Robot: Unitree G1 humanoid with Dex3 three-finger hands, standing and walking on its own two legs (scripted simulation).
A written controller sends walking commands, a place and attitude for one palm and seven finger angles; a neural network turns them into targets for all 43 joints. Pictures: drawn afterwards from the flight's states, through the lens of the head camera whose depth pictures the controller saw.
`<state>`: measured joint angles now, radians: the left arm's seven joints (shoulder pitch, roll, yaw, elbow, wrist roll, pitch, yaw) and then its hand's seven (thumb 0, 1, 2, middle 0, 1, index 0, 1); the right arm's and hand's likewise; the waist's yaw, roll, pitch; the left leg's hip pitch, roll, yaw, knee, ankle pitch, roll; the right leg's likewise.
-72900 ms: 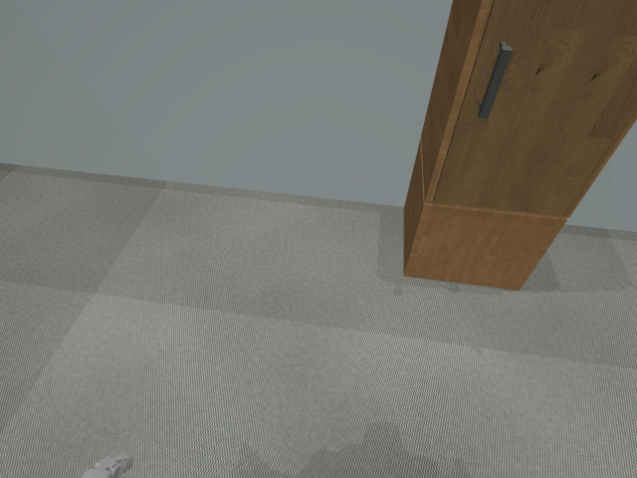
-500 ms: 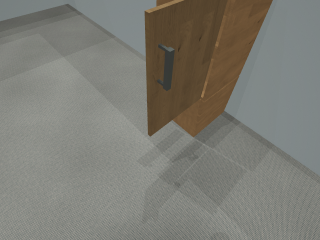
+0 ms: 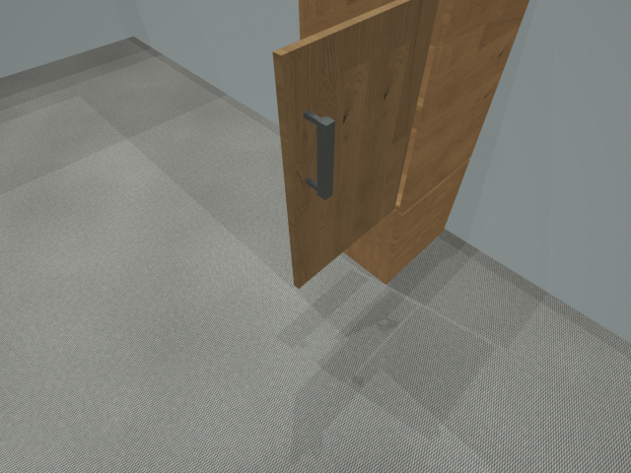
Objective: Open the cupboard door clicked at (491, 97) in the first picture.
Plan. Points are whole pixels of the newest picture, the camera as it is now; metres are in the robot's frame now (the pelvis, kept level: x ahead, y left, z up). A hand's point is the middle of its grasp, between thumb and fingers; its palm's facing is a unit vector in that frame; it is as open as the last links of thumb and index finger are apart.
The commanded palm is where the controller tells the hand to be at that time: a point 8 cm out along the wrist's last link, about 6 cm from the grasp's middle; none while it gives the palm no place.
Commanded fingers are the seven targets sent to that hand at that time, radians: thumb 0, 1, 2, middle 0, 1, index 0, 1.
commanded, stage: let the arm hang, fingers relaxed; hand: left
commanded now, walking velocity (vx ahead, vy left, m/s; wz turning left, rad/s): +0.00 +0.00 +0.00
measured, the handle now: (317, 156) +0.61 +0.03 +0.06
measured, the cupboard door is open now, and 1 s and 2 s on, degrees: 91 91 91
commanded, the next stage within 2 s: look to check the result in 0.10 s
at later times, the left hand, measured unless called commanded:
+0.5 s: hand out of the picture +0.10 +0.24 -0.15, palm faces -0.01 -0.94 -0.34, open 7.4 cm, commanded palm none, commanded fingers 0.00 0.90 0.90 -0.20 -0.30 -0.20 -0.30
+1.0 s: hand out of the picture +0.12 +0.23 -0.15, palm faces -0.02 -0.95 -0.32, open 7.4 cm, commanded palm none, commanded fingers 0.00 0.90 0.90 -0.20 -0.30 -0.20 -0.30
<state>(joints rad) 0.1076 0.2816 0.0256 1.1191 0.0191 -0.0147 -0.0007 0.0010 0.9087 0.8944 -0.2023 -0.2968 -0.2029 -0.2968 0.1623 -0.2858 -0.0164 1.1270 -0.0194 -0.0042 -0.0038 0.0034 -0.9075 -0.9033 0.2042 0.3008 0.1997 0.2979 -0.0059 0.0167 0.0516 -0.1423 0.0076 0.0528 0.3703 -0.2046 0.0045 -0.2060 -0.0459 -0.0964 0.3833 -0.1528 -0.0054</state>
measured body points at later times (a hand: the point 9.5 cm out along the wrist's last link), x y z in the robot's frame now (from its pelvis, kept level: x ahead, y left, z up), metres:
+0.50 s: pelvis +0.03 -0.01 +0.00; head +0.05 -0.02 +0.45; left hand +0.10 +0.28 -0.13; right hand +0.11 -0.29 -0.14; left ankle +0.00 +0.12 -0.75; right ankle +0.03 -0.12 -0.75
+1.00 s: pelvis +0.03 -0.01 +0.00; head +0.05 -0.01 +0.45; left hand +0.12 +0.28 -0.13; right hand +0.09 -0.30 -0.14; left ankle +0.00 +0.12 -0.75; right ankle +0.03 -0.12 -0.75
